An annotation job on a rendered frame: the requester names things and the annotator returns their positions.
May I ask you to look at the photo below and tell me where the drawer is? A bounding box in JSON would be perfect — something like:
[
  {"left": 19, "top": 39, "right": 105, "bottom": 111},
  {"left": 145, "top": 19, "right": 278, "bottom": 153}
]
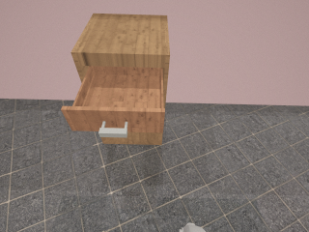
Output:
[{"left": 61, "top": 66, "right": 165, "bottom": 133}]

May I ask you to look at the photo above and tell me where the handle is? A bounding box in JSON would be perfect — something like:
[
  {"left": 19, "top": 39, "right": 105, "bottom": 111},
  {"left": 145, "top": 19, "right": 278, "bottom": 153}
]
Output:
[{"left": 98, "top": 121, "right": 128, "bottom": 138}]

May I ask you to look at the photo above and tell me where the cabinet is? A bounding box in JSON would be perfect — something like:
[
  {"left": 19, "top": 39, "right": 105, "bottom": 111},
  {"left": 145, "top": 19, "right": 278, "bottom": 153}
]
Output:
[{"left": 71, "top": 14, "right": 170, "bottom": 145}]

